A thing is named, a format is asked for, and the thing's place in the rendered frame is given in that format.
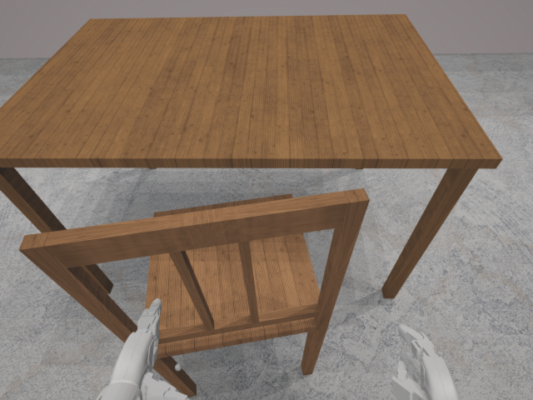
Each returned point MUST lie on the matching robot left forearm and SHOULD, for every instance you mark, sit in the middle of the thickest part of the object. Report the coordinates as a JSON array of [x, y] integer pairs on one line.
[[120, 391]]

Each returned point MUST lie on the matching robot right hand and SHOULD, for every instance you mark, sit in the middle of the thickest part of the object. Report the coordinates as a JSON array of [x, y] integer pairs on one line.
[[432, 379]]

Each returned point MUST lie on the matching table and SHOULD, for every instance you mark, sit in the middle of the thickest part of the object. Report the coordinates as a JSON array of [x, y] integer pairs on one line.
[[326, 91]]

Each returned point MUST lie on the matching chair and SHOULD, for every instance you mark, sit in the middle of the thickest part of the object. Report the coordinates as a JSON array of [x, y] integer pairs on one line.
[[227, 273]]

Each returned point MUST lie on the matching robot left hand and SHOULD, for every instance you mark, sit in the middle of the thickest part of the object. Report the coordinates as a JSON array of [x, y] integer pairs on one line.
[[138, 356]]

